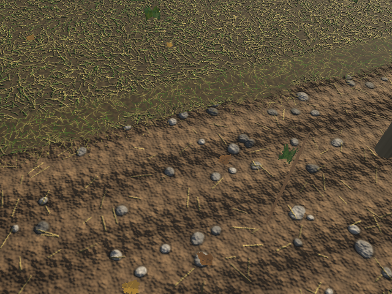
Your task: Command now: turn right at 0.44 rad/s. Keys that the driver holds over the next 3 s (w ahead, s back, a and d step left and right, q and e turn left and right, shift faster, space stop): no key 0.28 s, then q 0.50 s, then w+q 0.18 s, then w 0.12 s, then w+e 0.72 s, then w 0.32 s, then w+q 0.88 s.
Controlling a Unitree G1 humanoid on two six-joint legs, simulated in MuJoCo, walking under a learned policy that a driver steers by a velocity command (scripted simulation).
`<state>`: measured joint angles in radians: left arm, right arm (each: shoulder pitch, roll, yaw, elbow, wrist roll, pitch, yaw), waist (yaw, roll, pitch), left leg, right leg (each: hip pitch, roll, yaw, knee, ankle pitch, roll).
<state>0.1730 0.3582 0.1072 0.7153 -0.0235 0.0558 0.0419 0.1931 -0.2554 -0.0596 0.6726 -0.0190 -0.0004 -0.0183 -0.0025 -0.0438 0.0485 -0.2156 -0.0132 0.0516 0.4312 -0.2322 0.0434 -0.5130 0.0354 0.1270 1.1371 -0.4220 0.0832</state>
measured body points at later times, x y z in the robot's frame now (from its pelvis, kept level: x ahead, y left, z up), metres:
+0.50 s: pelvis +0.00 -0.04 -0.01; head +0.01 -0.05 +0.44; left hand +0.17 +0.21 -0.10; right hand +0.09 -0.33 -0.13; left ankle +0.00 +0.09 -0.74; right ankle -0.02 -0.15 -0.74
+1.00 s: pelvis +0.01 +0.03 +0.01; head +0.03 +0.07 +0.46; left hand +0.10 +0.36 -0.10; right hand +0.17 -0.22 -0.08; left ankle -0.02 +0.09 -0.74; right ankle +0.09 -0.14 -0.67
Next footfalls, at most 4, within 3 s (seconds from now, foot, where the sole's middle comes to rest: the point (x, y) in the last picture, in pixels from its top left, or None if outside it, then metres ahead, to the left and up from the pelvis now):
0.24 right None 0.02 -0.15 -0.78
0.74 left None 0.02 0.10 -0.78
1.38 right None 0.34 -0.04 -0.78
1.86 left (142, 245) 0.63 0.18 -0.78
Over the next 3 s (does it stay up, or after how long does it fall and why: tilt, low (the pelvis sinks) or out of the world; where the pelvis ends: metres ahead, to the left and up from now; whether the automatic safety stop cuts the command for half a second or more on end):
stays up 1.04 0.10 -0.01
